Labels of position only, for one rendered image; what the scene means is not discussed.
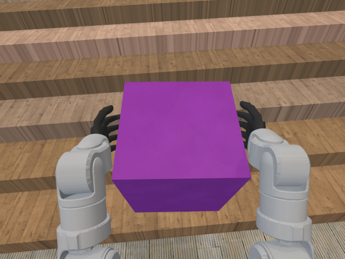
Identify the left robot forearm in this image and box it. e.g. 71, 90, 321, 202
56, 134, 113, 259

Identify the robot left upper arm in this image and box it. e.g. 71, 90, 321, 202
65, 247, 120, 259

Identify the right robot forearm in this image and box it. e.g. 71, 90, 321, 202
247, 128, 315, 259

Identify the robot right upper arm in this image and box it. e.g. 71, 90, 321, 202
248, 241, 311, 259

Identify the robot right hand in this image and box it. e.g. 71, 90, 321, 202
237, 101, 266, 149

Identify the robot left hand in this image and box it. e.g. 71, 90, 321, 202
91, 105, 120, 152

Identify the carton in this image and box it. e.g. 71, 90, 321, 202
112, 81, 251, 213

